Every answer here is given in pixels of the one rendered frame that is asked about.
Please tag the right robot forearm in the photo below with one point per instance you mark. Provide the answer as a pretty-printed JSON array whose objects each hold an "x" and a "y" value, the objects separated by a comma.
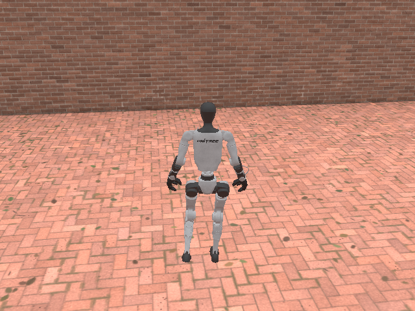
[{"x": 239, "y": 171}]

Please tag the robot right hand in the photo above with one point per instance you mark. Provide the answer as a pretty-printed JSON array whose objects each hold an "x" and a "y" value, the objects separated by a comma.
[{"x": 238, "y": 182}]

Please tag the robot left shin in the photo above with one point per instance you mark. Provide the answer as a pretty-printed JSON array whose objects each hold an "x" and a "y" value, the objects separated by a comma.
[{"x": 188, "y": 232}]

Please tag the humanoid robot torso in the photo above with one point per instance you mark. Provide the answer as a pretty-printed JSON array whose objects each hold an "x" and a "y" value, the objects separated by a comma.
[{"x": 207, "y": 155}]

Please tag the robot left hand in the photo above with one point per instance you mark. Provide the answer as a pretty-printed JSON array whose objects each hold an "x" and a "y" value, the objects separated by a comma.
[{"x": 170, "y": 182}]

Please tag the left robot forearm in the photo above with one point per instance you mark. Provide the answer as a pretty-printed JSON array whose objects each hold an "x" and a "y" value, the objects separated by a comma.
[{"x": 174, "y": 170}]

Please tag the left robot upper arm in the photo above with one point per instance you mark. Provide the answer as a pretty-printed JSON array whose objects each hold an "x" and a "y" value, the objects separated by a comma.
[{"x": 182, "y": 150}]

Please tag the right robot upper arm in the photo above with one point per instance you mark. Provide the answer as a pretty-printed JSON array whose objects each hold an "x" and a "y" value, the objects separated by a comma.
[{"x": 231, "y": 146}]

